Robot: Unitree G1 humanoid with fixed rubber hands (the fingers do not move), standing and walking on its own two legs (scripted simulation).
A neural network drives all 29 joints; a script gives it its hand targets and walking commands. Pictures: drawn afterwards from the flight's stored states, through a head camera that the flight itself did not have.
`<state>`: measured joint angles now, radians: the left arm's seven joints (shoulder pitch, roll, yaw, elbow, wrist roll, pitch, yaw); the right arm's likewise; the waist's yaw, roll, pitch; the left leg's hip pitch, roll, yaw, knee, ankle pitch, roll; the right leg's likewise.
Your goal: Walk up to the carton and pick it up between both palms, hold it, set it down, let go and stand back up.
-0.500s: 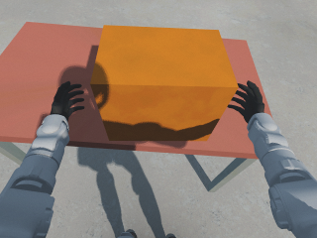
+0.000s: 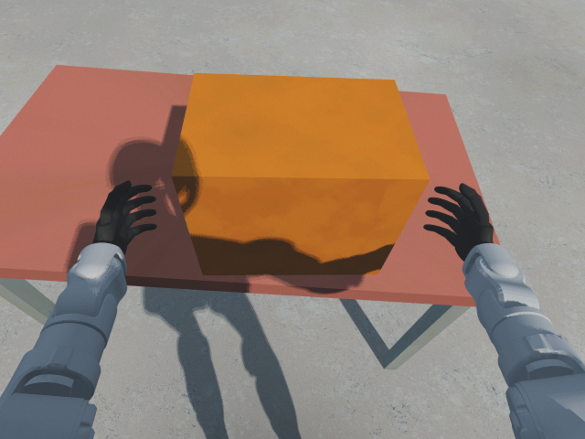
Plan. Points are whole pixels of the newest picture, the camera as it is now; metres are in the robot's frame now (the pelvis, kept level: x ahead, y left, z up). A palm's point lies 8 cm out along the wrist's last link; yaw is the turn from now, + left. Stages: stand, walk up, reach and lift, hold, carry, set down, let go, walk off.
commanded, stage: set down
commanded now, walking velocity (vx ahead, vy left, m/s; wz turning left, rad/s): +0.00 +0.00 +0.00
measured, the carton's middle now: (294, 182) +0.51 +0.01 +0.01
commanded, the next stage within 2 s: let go in 1.90 s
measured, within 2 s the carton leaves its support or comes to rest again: neither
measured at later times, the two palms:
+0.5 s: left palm (116, 267) +0.34 +0.25 +0.02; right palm (471, 266) +0.35 -0.24 +0.03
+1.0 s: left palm (128, 303) +0.30 +0.24 -0.01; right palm (473, 310) +0.30 -0.25 +0.00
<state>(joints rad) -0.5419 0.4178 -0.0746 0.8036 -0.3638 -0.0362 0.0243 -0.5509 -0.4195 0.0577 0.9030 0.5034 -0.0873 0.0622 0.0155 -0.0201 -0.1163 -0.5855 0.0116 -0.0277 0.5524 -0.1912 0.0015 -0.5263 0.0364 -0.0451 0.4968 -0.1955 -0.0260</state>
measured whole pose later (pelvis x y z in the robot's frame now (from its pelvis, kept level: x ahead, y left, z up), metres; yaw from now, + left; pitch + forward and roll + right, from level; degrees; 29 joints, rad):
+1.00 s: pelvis +0.01 +0.00 +0.01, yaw +0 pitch +5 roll -1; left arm -0.23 0.31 -0.04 0.68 -0.24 -0.09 0.06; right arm -0.27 -0.33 0.04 0.87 0.37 -0.19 0.07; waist 0.00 -0.03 0.00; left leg -0.40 0.00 -0.02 0.52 -0.21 0.00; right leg -0.34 0.04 -0.02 0.48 -0.22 -0.02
